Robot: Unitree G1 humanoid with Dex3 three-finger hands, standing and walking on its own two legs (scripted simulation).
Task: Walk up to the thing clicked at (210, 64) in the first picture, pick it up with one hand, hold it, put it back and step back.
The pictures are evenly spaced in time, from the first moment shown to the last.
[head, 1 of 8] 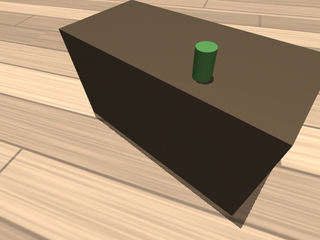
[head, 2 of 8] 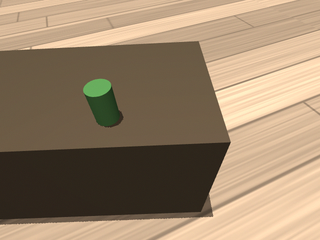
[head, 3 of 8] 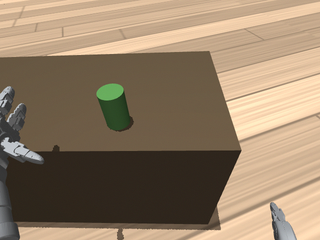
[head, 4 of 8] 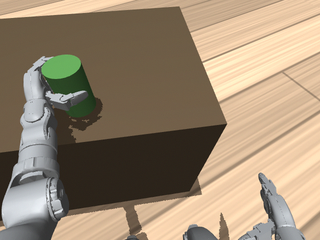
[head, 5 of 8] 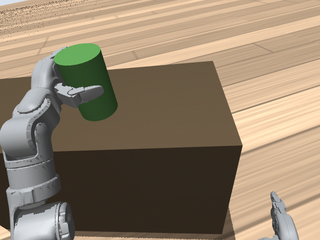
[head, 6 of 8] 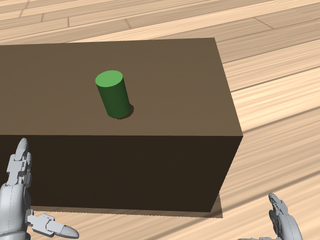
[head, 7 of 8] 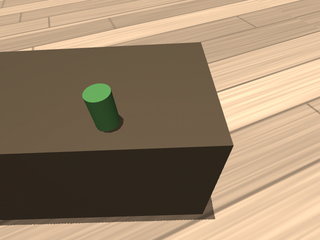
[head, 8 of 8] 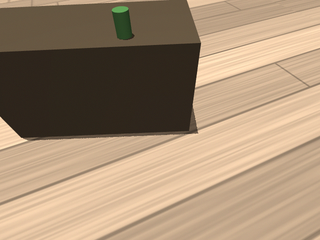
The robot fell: no
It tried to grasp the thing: yes
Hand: left
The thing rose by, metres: 0.24
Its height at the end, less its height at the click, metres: +0.00
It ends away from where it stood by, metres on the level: 0.01
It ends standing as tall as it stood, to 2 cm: yes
